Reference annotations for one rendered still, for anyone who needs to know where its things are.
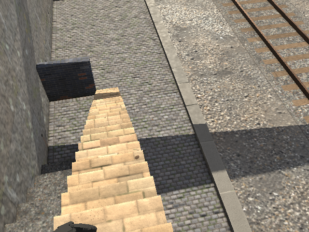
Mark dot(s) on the robot left hand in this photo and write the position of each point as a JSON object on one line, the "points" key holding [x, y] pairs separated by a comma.
{"points": [[75, 227]]}

